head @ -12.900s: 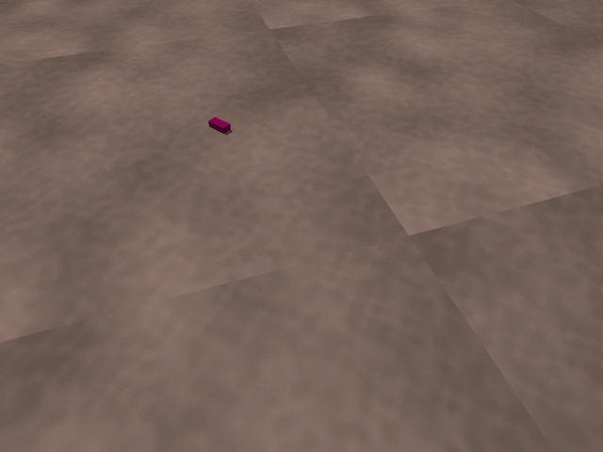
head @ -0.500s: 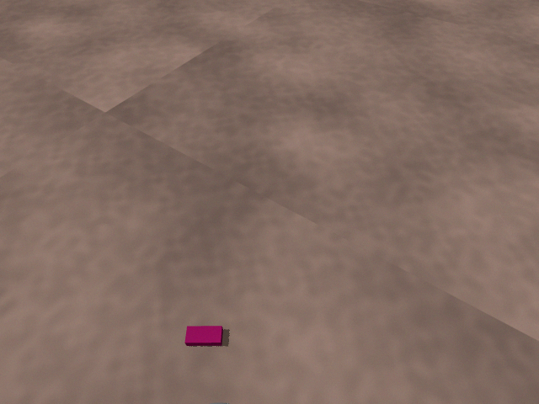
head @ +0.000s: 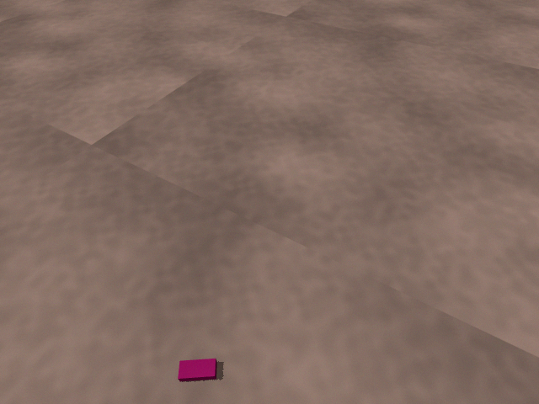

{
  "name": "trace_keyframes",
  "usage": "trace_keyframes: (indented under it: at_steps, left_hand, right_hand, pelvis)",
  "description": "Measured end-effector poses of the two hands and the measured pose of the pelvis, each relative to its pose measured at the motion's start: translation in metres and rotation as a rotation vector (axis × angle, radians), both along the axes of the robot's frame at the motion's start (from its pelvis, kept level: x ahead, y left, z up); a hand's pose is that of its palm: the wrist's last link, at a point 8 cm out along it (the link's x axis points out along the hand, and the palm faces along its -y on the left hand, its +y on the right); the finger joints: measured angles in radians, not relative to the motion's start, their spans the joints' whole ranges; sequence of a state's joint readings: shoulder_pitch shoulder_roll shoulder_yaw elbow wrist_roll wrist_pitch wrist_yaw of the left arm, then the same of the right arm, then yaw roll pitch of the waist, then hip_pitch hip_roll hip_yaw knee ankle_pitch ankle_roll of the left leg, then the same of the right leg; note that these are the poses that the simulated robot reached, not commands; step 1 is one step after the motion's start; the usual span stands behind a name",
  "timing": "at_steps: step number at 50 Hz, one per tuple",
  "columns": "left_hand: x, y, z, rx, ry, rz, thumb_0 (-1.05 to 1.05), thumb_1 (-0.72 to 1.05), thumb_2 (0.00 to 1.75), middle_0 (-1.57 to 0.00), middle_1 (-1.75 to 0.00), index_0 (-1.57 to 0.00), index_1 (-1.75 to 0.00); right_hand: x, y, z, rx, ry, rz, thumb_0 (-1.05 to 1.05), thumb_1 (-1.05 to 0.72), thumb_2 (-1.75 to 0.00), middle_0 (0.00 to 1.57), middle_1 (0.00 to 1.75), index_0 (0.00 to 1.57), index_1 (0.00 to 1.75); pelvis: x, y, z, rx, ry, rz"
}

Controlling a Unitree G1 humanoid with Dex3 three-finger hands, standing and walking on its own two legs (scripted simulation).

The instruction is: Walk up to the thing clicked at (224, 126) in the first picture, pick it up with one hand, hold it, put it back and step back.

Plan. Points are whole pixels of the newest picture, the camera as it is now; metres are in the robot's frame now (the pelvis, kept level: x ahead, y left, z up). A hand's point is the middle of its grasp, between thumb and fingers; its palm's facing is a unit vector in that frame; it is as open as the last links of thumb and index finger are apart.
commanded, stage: stand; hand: left
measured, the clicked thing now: (198, 369) +0.39 +0.25 -0.76
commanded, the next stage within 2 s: none
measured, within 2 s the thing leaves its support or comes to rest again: neither
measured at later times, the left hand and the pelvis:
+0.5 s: hand out of the picture +0.09 +0.24 -0.15, palm faces -0.03 -0.94 -0.33, open 7.4 cm; pelvis +0.00 -0.01 +0.00, yaw +0 degrees
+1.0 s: hand out of the picture +0.08 +0.24 -0.15, palm faces -0.02 -0.94 -0.34, open 7.4 cm; pelvis +0.00 -0.01 +0.00, yaw +1 degrees
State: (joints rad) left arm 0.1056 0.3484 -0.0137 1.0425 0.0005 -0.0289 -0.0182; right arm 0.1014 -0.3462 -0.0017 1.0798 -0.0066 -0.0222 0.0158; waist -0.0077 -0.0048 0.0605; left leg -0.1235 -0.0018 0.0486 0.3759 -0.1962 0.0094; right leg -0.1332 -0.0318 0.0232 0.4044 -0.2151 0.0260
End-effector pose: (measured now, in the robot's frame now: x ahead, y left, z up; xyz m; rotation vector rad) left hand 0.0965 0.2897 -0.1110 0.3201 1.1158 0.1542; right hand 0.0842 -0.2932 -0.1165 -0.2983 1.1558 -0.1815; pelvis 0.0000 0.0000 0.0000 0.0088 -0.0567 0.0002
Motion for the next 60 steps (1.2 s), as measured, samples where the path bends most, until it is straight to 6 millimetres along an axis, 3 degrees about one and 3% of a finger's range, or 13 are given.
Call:
trace_keyframes:
  at_steps: [7,16,38,60]
  left_hand:
    - [0.003,0.003,0.0,0.017,0.042,0.013,0.0,0.91,0.9,-0.2,-0.3,-0.2,-0.3]
    - [-0.001,0.0,-0.001,0.014,0.065,0.027,0.01,0.91,0.9,-0.2,-0.3,-0.2,-0.3]
    - [-0.028,-0.003,-0.004,0.012,0.117,0.058,0.01,0.91,0.9,-0.2,-0.3,-0.2,-0.3]
    - [-0.02,-0.005,-0.004,0.01,0.098,0.044,0.0,0.91,0.9,-0.2,-0.3,-0.2,-0.3]
  right_hand:
    - [-0.006,-0.01,0.0,-0.018,0.054,-0.029,0.0,-0.9,-0.9,0.21,0.3,0.21,0.3]
    - [0.0,-0.012,0.001,-0.02,0.056,-0.024,0.0,-0.9,-0.9,0.21,0.3,0.21,0.3]
    - [-0.001,-0.01,-0.001,-0.007,0.066,-0.005,0.0,-0.9,-0.9,0.21,0.3,0.21,0.3]
    - [-0.008,-0.015,0.0,-0.017,0.077,-0.011,0.0,-0.9,-0.9,0.21,0.3,0.21,0.3]
  pelvis:
    - [0.006,-0.003,0.002,-0.001,0.007,0.002]
    - [0.007,-0.006,0.004,-0.004,0.011,0.006]
    - [0.004,-0.009,0.004,-0.005,0.02,0.011]
    - [0.006,-0.011,0.004,-0.006,0.021,0.012]
